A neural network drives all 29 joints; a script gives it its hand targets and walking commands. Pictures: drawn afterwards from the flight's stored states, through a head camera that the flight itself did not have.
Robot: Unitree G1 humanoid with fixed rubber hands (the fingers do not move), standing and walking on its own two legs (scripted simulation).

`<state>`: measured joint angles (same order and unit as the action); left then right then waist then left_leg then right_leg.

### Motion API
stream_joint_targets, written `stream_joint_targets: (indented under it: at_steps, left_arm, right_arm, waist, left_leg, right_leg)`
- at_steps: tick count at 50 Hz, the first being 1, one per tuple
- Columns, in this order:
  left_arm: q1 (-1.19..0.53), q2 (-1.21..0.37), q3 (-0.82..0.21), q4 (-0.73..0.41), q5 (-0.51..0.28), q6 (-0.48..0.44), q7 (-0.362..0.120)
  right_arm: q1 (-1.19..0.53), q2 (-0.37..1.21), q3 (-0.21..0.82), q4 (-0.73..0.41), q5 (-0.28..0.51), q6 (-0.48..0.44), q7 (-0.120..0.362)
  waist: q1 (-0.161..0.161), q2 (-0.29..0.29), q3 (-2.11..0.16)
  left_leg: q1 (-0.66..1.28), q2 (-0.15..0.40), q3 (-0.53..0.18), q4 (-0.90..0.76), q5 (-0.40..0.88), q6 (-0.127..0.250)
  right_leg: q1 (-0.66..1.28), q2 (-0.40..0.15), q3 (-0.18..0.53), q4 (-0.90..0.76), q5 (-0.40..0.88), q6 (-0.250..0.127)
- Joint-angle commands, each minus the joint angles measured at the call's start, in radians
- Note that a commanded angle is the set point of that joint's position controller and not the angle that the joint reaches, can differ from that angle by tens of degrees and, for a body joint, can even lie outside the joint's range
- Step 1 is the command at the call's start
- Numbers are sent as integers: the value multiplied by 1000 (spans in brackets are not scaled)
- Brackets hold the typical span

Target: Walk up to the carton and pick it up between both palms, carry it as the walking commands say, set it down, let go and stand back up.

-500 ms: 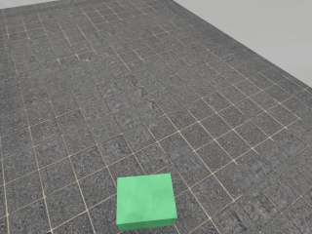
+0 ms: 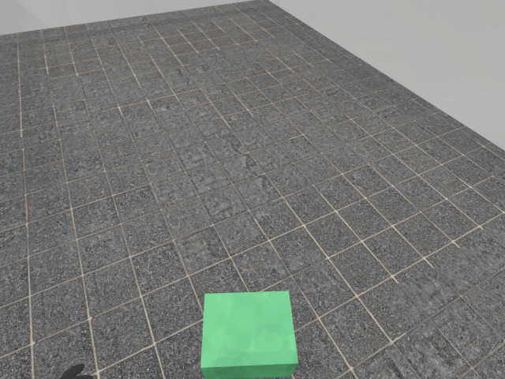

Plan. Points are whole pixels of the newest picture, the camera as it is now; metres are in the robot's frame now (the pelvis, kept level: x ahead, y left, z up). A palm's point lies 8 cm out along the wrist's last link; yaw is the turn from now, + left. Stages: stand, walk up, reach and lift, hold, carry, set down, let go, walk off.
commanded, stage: walk up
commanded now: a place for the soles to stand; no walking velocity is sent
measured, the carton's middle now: (247, 335) +0.40 +0.00 -0.67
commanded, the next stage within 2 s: reach and lift in 1.22 s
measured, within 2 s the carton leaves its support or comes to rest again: neither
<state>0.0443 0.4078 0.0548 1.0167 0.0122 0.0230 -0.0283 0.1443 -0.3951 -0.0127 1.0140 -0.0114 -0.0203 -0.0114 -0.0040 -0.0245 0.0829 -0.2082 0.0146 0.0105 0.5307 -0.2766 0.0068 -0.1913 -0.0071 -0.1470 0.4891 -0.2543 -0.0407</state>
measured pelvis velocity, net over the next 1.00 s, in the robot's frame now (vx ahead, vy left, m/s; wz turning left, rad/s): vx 0.01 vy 0.02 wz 0.02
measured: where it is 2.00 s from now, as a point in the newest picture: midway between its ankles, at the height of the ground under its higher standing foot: outside the picture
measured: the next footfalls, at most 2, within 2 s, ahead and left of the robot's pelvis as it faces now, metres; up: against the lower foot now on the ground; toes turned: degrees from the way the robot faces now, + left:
none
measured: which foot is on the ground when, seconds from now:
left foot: down 0.00-1.00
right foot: down 0.00-1.00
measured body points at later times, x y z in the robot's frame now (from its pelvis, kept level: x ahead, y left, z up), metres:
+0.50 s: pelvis +0.01 +0.00 +0.01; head +0.01 +0.01 +0.46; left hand +0.10 +0.32 -0.11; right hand +0.11 -0.30 -0.11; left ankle +0.01 +0.11 -0.74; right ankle +0.01 -0.09 -0.74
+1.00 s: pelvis +0.01 +0.02 +0.01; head +0.03 +0.02 +0.46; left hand +0.11 +0.33 -0.12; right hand +0.12 -0.29 -0.11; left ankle +0.01 +0.11 -0.74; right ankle +0.01 -0.09 -0.74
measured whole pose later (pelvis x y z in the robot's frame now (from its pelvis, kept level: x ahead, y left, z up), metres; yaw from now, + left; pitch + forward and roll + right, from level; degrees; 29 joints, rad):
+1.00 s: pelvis +0.01 +0.02 +0.01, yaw +1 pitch -3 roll +0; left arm 0.05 0.38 0.03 1.10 0.01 0.00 -0.01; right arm 0.09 -0.37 -0.01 1.06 -0.01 0.00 0.00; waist 0.01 -0.01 0.07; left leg -0.13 -0.03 0.01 0.39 -0.22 0.03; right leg -0.13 -0.04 -0.15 0.40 -0.23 -0.01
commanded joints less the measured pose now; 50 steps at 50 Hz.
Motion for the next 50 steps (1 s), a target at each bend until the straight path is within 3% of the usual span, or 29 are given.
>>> stream_joint_targets:
  at_steps: [1, 2, 4, 6, 7, 8, 10, 12, 15, 16, 17, 20, 21, 22, 24, 25, 26, 30, 31, 33, 35, 36, 40, 41, 44, 46, 47, 49, 50]
  left_arm:
    - [-29, 179, 37, -49, -6, -26, 6]
    - [-68, 178, 31, -52, -1, -26, 3]
    - [-38, 191, 35, -39, -11, -22, 3]
    - [-39, 186, 29, -30, -7, -18, 6]
    - [-34, 171, 25, -32, -13, -17, 2]
    - [-41, 157, 21, -34, -8, -20, 3]
    - [-27, 182, 29, -35, -1, -23, 2]
    - [-35, 173, 18, -20, -7, -49, 14]
    - [-21, 184, 18, 2, -1, -61, 24]
    - [-40, 191, 14, 9, -1, -60, 24]
    - [-28, 194, 24, 15, -2, -60, 24]
    - [-37, 180, 5, 24, -5, -54, 28]
    - [-34, 188, 7, 20, -5, -53, 28]
    - [-54, 201, 17, 10, -2, -58, 29]
    - [-44, 198, 17, 4, -6, -60, 28]
    - [-49, 203, 18, 26, -10, -54, 26]
    - [-48, 184, 19, 10, -11, -55, 24]
    - [-48, 184, 10, 31, -3, -49, 28]
    - [-40, 183, 12, 32, -5, -49, 27]
    - [-31, 195, 19, 28, -8, -48, 24]
    - [-42, 173, 16, 28, -10, -49, 30]
    - [-58, 181, 10, 13, -5, -47, 27]
    - [-38, 189, 6, 20, -11, -47, 32]
    - [-28, 190, 6, 25, -15, -44, 27]
    - [-64, 180, 6, 28, -6, -40, 31]
    - [-34, 176, 6, 36, -11, -37, 27]
    - [-45, 168, 8, 26, -5, -38, 29]
    - [-61, 199, 13, 17, -2, -39, 27]
    - [-16, 180, 11, 38, -13, -44, 28]
  right_arm:
    - [-75, -226, -48, -70, -5, -20, -5]
    - [-40, -221, -48, -61, -3, -20, -9]
    - [-40, -224, -52, -47, -2, -23, -9]
    - [-46, -232, -47, -48, -1, -27, -12]
    - [-39, -241, -50, -48, 5, -23, -12]
    - [-60, -215, -44, -59, -1, -22, -15]
    - [-67, -211, -40, -58, 0, -15, -11]
    - [-69, -191, -37, -34, -5, 1, 5]
    - [-69, -186, -38, -23, 6, 3, 12]
    - [-68, -182, -33, -19, 5, 3, 16]
    - [-76, -183, -34, -11, 1, 3, 14]
    - [-81, -184, -31, -21, 1, 4, 12]
    - [-99, -189, -43, -13, -3, 8, 11]
    - [-87, -187, -35, -27, 6, 7, 10]
    - [-70, -191, -36, -3, -5, 9, 10]
    - [-93, -195, -40, -12, -8, 11, 11]
    - [-100, -205, -35, -14, 2, 2, 13]
    - [-104, -173, -31, -14, 1, 5, 7]
    - [-92, -183, -32, -5, 9, 3, 12]
    - [-78, -206, -36, 5, -2, 6, 9]
    - [-97, -164, -21, -1, -3, 7, 12]
    - [-92, -179, -24, -9, -1, 6, 13]
    - [-91, -207, -41, -21, -5, 6, 6]
    - [-86, -186, -36, -13, -4, 9, 7]
    - [-89, -191, -41, -16, 5, 6, 6]
    - [-115, -192, -39, -21, -4, 7, 4]
    - [-88, -179, -38, -12, -6, 6, 7]
    - [-93, -180, -29, -16, 1, 7, 11]
    - [-100, -204, -38, -19, 1, 4, 12]
  waist:
    - [19, 54, -77]
    - [1, 62, -90]
    - [7, 87, -140]
    - [9, 23, -160]
    - [9, 122, -136]
    - [11, 38, -123]
    - [10, 63, -107]
    - [9, 94, -99]
    - [4, 61, -148]
    - [7, -21, -146]
    - [12, -45, -126]
    - [11, 37, -121]
    - [15, 28, -87]
    - [0, -48, -62]
    - [10, 13, -100]
    - [4, 43, -114]
    - [15, -14, -118]
    - [13, 82, -75]
    - [16, -24, -122]
    - [22, 28, -146]
    - [22, 31, -122]
    - [15, -28, -138]
    - [12, 66, -145]
    - [18, 39, -173]
    - [1, 80, -114]
    - [22, 37, -115]
    - [13, 25, -105]
    - [13, 36, -129]
    - [19, 80, -130]
  left_leg:
    - [-52, 124, -120, -151, 166, 52]
    - [-44, 118, -120, -150, 190, 51]
    - [3, 140, -131, -167, 283, 49]
    - [-7, 132, -155, -164, 241, 67]
    - [-4, 117, -98, -173, 215, 45]
    - [7, 131, -133, -183, 192, 54]
    - [-20, 130, -122, -185, 156, 47]
    - [-14, 83, -87, -175, 134, 28]
    - [30, 78, -76, -164, 184, 28]
    - [46, 77, -78, -169, 176, 24]
    - [36, 81, -71, -173, 174, 21]
    - [38, 90, -80, -174, 220, 31]
    - [17, 86, -92, -172, 217, 24]
    - [6, 80, -103, -170, 179, 33]
    - [37, 85, -83, -174, 257, 32]
    - [41, 85, -74, -180, 265, 29]
    - [3, 87, -125, -187, 223, 35]
    - [-27, 91, -91, -219, 203, 33]
    - [5, 94, -135, -214, 242, 28]
    - [32, 88, -81, -194, 276, 33]
    - [-4, 91, -106, -206, 297, 35]
    - [25, 97, -122, -201, 265, 40]
    - [4, 100, -114, -188, 300, 44]
    - [60, 100, -93, -196, 316, 30]
    - [17, 109, -151, -222, 347, 41]
    - [11, 109, -154, -222, 262, 55]
    - [2, 113, -151, -229, 269, 43]
    - [38, 92, -118, -199, 309, 33]
    - [30, 87, -128, -213, 253, 24]
  right_leg:
    - [73, -130, 166, -138, 17, -22]
    - [77, -132, 151, -131, 5, -23]
    - [138, -127, 159, -119, 136, -15]
    - [136, -120, 166, -113, 131, -15]
    - [111, -130, 149, -140, 53, -17]
    - [99, -133, 163, -147, 56, -21]
    - [83, -128, 156, -159, 39, -15]
    - [81, -174, 208, -204, 26, -13]
    - [106, -166, 180, -205, 57, -10]
    - [94, -179, 175, -218, 59, -10]
    - [93, -170, 178, -199, 67, -6]
    - [76, -159, 164, -205, 42, 2]
    - [65, -159, 158, -201, 65, 0]
    - [57, -170, 175, -223, 74, -3]
    - [96, -190, 169, -181, 107, -15]
    - [89, -167, 144, -173, 98, -8]
    - [123, -146, 166, -168, 151, 2]
    - [119, -161, 146, -161, 105, -2]
    - [142, -145, 150, -163, 158, 6]
    - [146, -164, 148, -150, 143, 0]
    - [145, -152, 141, -158, 151, -2]
    - [155, -150, 145, -171, 116, 10]
    - [180, -160, 145, -135, 181, 0]
    - [174, -162, 142, -151, 183, 3]
    - [158, -140, 141, -102, 227, 2]
    - [160, -137, 141, -135, 127, 8]
    - [157, -144, 143, -147, 143, 1]
    - [155, -162, 137, -141, 154, 6]
    - [148, -146, 145, -153, 148, 6]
